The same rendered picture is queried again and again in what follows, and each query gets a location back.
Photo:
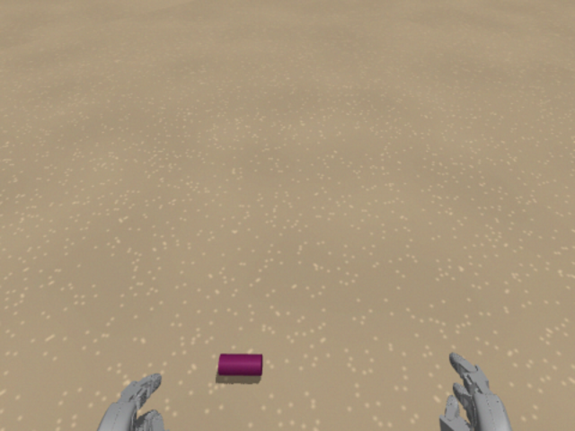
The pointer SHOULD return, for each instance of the left robot hand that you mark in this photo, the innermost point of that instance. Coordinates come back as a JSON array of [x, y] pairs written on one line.
[[122, 415]]

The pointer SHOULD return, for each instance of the right robot hand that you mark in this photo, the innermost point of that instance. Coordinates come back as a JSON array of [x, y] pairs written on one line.
[[485, 411]]

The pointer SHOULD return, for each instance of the can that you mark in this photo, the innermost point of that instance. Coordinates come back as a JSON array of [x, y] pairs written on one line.
[[240, 364]]

